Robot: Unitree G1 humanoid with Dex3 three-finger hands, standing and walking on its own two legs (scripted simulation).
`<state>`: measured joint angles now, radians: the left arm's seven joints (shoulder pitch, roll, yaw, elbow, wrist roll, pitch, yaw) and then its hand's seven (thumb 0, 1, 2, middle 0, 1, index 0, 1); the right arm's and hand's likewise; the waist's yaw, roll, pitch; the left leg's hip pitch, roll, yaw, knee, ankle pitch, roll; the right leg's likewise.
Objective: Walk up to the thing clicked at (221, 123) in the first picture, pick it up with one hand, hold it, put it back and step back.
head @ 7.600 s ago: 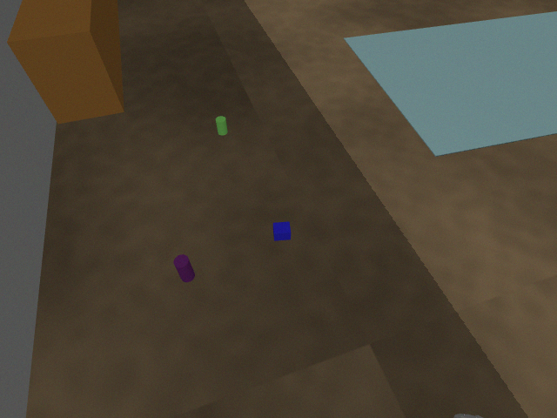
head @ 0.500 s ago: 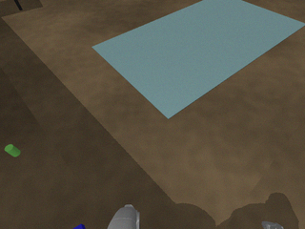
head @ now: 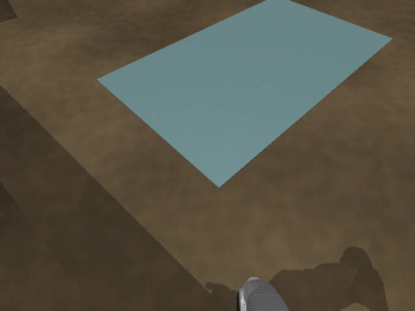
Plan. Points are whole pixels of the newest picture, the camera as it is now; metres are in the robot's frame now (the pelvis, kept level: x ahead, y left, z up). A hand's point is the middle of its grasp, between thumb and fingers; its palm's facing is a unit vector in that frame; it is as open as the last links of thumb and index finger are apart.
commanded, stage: walk up
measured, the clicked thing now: out of the picture +0.43 +1.04 -0.73
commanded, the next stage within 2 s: stand in 1.52 s
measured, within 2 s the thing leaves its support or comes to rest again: neither
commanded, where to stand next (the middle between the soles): +0.31 +0.00 m, yaw -1 degrees
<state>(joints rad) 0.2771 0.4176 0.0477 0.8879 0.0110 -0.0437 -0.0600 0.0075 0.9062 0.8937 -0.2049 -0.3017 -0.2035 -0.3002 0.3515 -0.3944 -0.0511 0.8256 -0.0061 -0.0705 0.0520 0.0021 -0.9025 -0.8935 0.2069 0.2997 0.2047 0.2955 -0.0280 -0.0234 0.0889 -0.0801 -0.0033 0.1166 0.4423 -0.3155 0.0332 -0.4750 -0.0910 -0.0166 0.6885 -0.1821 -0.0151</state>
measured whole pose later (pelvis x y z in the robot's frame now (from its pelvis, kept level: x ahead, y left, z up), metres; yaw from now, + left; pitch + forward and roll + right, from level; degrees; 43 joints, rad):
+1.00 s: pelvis +0.22 +0.02 -0.02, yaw -1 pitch -4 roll -1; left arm 0.21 0.37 0.02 0.96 0.01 -0.02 0.00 0.01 0.91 0.89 -0.21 -0.30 -0.20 -0.30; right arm 0.20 -0.39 -0.02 0.88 0.02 -0.01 0.00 0.00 -0.90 -0.89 0.21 0.30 0.20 0.30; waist -0.01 0.04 0.13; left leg -0.30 0.07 0.07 0.73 -0.38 0.01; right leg -0.33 -0.01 -0.03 0.65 -0.26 0.00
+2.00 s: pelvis +0.24 +0.01 +0.01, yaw +0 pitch -2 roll +0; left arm 0.10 0.35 -0.01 1.17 0.01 -0.02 0.00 0.01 0.90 0.89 -0.21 -0.30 -0.20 -0.30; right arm 0.09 -0.34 0.00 1.15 -0.01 -0.01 0.02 0.00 -0.91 -0.89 0.20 0.30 0.20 0.30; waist 0.00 0.01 0.03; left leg -0.11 0.03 0.05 0.32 -0.17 -0.02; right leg -0.16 -0.02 -0.04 0.33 -0.13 0.00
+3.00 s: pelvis +0.27 +0.01 +0.01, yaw +1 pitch -1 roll +0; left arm 0.08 0.34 0.00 1.16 0.01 -0.01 0.00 0.01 0.90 0.89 -0.21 -0.30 -0.21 -0.30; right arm 0.09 -0.35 0.00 1.14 -0.01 -0.01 0.01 0.00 -0.91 -0.89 0.20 0.30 0.20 0.29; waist -0.01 0.01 0.03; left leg -0.07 0.04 0.03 0.29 -0.20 -0.02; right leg -0.12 -0.02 -0.06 0.31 -0.16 0.00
